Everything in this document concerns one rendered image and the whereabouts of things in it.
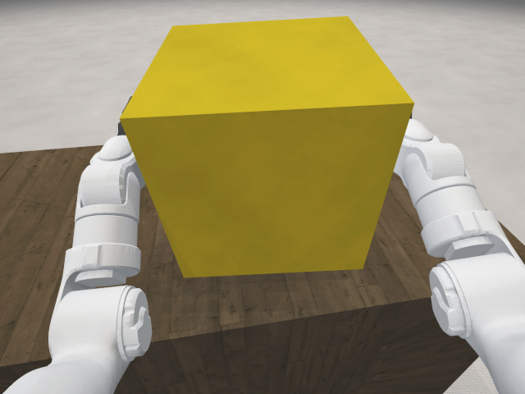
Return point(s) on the robot right forearm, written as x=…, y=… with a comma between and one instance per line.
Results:
x=455, y=222

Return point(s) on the robot left forearm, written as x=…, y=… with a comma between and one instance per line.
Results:
x=104, y=251

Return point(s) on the left robot upper arm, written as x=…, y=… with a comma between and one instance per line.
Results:
x=96, y=333

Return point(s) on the robot left hand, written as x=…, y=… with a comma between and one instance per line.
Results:
x=120, y=127

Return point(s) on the right robot upper arm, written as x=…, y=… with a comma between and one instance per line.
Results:
x=482, y=300

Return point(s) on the pedestal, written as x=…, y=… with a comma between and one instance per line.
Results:
x=358, y=331

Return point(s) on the carton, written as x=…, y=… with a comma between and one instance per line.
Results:
x=267, y=146

